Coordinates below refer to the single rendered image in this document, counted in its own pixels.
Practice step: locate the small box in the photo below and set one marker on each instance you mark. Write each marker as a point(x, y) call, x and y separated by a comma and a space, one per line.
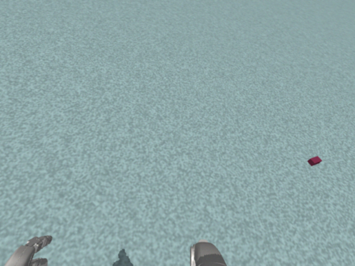
point(314, 160)

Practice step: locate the left robot hand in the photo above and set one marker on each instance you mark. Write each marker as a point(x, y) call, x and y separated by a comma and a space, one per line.
point(23, 256)

